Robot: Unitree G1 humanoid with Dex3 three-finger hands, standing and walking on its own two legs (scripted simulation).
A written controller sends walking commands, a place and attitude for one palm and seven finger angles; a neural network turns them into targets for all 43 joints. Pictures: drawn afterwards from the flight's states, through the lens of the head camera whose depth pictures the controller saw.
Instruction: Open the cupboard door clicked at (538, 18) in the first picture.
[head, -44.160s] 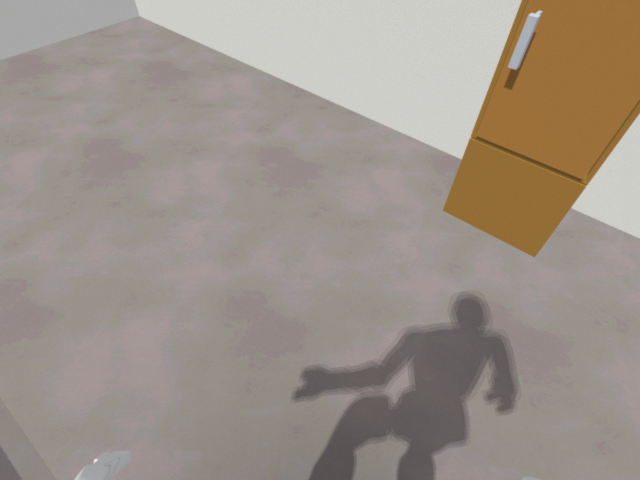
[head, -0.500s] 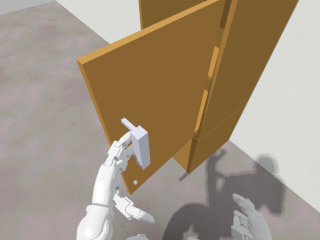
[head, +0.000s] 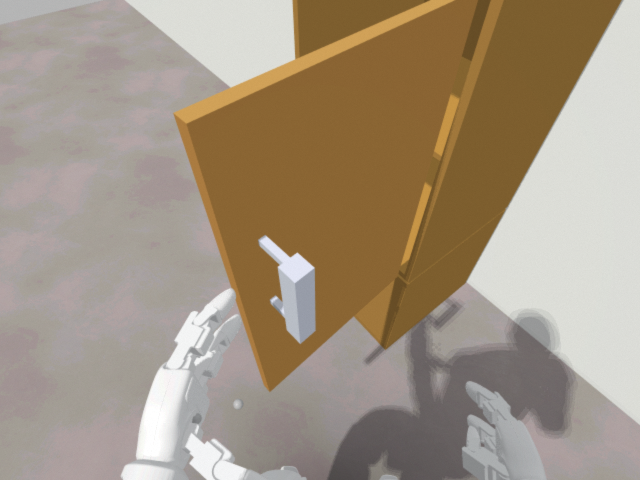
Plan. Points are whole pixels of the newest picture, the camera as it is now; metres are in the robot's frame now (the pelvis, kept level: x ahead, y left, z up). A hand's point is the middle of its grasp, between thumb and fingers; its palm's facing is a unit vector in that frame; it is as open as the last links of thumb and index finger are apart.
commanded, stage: slide the hand sideways off the handle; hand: left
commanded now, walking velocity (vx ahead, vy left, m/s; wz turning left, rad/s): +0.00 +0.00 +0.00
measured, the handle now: (285, 290) +0.32 +0.07 +0.08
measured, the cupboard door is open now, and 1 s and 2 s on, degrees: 95 95 95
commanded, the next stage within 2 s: draw the hand back to the body in 0.18 s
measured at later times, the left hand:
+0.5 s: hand (199, 416) +0.17 +0.13 +0.10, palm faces -0.02 -1.00 -0.09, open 16.3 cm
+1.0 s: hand (112, 393) +0.18 +0.19 +0.15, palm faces +0.24 -0.91 -0.33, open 14.7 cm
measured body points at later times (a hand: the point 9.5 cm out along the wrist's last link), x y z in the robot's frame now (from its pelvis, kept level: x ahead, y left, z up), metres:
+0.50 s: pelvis -0.01 -0.03 +0.00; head +0.01 -0.04 +0.45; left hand +0.17 +0.18 +0.11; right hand +0.17 -0.25 -0.06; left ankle +0.00 +0.05 -0.67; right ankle +0.00 -0.10 -0.67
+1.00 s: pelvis +0.01 -0.02 +0.04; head +0.00 -0.04 +0.49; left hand +0.16 +0.24 +0.17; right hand +0.20 -0.24 -0.03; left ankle +0.00 +0.05 -0.67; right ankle +0.00 -0.10 -0.67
